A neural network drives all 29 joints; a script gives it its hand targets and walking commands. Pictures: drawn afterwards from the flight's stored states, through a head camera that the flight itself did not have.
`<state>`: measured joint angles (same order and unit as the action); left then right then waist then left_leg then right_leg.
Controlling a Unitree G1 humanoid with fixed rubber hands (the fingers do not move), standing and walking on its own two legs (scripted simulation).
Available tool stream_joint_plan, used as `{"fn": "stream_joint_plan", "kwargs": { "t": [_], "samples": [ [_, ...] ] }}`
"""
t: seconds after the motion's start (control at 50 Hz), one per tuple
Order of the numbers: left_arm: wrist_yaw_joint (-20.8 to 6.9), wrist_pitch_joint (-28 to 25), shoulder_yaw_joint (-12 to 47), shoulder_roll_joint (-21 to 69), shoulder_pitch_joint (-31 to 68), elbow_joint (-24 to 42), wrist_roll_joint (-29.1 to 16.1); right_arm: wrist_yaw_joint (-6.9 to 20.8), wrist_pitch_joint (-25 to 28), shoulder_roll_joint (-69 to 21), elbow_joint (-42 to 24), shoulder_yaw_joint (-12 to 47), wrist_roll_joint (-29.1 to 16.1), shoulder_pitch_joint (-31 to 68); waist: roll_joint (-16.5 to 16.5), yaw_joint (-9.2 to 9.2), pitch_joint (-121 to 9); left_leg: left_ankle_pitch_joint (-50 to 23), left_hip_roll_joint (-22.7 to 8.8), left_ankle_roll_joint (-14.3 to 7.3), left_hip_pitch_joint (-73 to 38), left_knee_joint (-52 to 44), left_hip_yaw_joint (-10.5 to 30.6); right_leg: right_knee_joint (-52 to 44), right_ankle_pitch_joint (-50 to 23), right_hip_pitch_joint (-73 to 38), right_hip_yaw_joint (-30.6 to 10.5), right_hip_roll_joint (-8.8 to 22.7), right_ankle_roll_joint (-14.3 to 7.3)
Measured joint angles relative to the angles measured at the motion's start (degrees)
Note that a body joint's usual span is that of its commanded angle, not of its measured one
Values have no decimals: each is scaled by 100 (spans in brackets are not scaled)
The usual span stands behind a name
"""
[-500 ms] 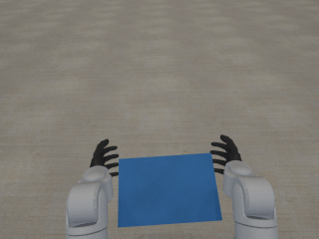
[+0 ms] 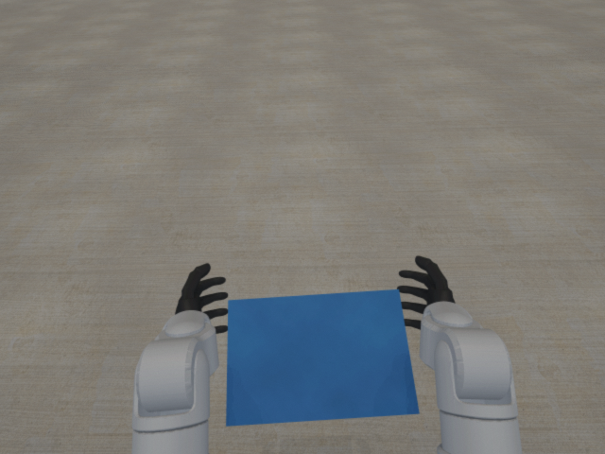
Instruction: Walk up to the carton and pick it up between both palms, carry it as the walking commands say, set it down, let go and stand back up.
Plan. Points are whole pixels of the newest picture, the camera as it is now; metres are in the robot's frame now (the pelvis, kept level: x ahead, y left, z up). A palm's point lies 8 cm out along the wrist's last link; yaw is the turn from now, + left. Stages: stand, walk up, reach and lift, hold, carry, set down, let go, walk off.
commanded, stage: carry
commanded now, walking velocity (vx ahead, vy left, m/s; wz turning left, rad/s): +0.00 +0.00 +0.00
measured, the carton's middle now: (316, 357) +0.28 +0.00 -0.01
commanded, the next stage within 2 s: hold in 1.40 s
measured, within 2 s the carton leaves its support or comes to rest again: neither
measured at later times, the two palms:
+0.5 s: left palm (201, 324) +0.28 +0.14 +0.08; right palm (437, 315) +0.28 -0.15 +0.08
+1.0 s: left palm (202, 325) +0.28 +0.14 +0.08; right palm (436, 314) +0.28 -0.15 +0.08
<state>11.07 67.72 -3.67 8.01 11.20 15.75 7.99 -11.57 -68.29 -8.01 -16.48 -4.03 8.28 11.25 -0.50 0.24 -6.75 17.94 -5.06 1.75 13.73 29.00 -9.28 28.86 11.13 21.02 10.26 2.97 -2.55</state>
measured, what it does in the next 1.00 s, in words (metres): stands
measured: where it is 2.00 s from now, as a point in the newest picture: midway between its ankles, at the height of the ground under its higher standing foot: outside the picture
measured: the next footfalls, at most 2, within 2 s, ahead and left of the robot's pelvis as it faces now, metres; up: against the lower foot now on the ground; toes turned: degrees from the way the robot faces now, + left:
none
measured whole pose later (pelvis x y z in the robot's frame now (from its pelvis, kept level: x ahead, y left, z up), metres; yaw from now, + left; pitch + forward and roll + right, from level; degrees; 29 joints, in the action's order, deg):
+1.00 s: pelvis +0.00 +0.00 +0.00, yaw +0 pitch +3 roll +0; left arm 8.9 57.6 -5.0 8.0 11.5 6.3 8.9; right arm -9.7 -57.9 -8.0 -8.0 -6.0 8.9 11.2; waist -0.4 0.4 -5.9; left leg 17.7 -5.5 2.1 13.1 28.3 -9.1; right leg 28.1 11.0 20.3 10.4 2.4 -2.9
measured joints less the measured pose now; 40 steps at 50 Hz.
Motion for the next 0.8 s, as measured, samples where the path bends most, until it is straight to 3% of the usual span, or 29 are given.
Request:
{"fn": "stream_joint_plan", "kwargs": {
  "t": [0.48,0.8],
  "samples": [
    [-210,-824,-138,14,86,-847,142,174,814,-8,777,-172,107,54,-6,9,68,-48,-49,39,-44,-80,15,-123,-56,-67,23,-65,-42],
    [-216,-984,-129,3,26,-878,88,170,993,2,784,-178,55,-2,4,12,95,-26,-47,41,-51,-65,18,-83,-18,-63,22,-59,-41]
  ]
}}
